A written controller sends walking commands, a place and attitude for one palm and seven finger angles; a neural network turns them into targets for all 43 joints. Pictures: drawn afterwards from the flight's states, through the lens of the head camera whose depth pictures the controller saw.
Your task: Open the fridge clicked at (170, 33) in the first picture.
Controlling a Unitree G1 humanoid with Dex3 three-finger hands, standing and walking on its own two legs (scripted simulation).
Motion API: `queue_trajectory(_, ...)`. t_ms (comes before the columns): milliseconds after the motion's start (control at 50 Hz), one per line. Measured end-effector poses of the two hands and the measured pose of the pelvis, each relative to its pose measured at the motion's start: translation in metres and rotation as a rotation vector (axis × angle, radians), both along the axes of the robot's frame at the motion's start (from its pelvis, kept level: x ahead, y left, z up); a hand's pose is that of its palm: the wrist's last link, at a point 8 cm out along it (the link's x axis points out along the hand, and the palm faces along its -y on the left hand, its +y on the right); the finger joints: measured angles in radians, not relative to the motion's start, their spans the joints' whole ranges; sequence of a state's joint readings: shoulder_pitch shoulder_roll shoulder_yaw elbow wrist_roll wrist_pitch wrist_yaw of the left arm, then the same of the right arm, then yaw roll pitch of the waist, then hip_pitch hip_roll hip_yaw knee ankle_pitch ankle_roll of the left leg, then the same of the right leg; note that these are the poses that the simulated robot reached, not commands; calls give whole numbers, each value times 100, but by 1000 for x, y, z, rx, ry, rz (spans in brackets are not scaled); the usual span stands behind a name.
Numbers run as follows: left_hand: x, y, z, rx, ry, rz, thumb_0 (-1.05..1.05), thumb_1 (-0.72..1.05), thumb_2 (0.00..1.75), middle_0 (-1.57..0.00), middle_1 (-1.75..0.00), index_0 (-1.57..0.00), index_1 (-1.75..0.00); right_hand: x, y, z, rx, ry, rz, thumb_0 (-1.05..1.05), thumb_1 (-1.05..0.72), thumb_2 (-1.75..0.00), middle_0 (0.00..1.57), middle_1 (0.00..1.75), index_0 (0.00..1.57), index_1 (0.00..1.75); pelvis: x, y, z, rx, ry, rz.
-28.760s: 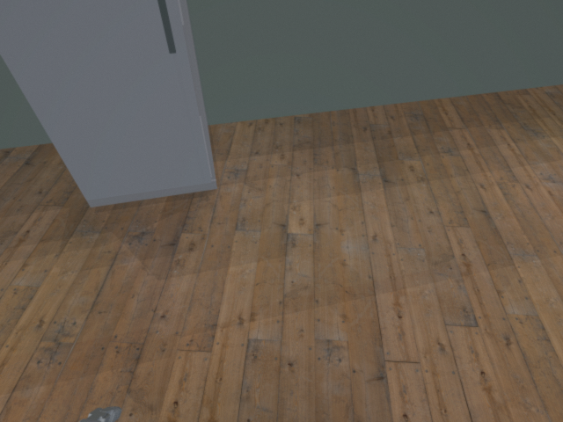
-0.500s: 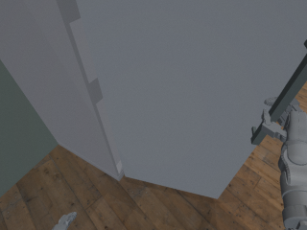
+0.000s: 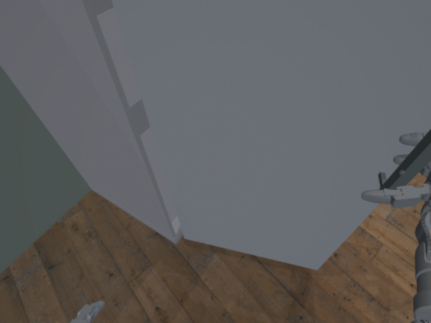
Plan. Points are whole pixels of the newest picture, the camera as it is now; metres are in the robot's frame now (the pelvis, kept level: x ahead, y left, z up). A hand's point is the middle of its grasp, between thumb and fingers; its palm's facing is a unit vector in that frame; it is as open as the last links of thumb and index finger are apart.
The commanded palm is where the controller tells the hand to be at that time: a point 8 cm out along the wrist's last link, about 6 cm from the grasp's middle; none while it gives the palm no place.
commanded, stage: loosen the grip on the handle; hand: right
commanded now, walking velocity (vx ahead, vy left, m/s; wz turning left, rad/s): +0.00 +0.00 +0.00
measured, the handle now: (426, 136) +0.41 -0.31 +0.15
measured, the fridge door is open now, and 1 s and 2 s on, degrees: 72 68 68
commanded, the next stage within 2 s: slip the hand off the handle in 0.12 s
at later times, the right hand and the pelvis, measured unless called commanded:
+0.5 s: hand (427, 175) +0.38 -0.34 +0.09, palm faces +0.41 +0.87 -0.28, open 14.6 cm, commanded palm +0.33 -0.37 +0.11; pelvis +0.04 +0.00 +0.00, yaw +0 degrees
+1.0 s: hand out of the picture +0.34 -0.36 +0.10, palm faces +0.35 +0.90 -0.27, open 14.7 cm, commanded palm +0.28 -0.39 +0.11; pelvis +0.01 -0.01 -0.01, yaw +0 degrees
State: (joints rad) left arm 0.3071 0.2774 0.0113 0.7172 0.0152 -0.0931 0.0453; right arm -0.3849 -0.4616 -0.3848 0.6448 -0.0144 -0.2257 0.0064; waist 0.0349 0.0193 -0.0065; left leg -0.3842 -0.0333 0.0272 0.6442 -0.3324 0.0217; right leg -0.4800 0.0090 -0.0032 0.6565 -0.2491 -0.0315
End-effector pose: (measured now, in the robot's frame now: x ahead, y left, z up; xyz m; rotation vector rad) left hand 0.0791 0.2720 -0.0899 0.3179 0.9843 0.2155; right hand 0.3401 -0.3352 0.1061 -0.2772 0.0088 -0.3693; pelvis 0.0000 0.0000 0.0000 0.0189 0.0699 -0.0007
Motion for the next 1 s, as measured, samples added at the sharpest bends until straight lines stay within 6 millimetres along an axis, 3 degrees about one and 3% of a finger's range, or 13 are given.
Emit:
queue_trajectory(240,79,-17,-1,-28,-79,-20,1,90,90,-21,-30,-20,-30,10,-8,6,11,7,-31,-1,54,-21,32,119,33,121,42,-3,1,2,41,0)
queue_trajectory(380,98,-23,-3,-36,-93,-38,1,90,90,-21,-30,-20,-30,8,-25,0,13,55,-59,-1,55,-20,28,116,31,118,45,-2,-2,2,60,-2)
queue_trajectory(520,86,-18,-6,-11,-60,-40,1,90,90,-21,-30,-20,-30,-8,-42,2,1,30,-79,-1,55,-20,26,115,27,116,40,-2,-4,10,59,-9)
queue_trajectory(840,21,-7,-10,32,7,13,1,90,90,-21,-30,-20,-30,-22,-75,7,2,14,-71,-1,55,-20,26,115,25,115,11,-4,-9,22,55,-9)
queue_trajectory(1000,10,-14,-11,8,-15,33,1,90,90,-21,-30,-20,-30,-40,-61,3,-1,7,2,-1,55,-20,26,115,25,115,7,-12,-9,24,41,-3)
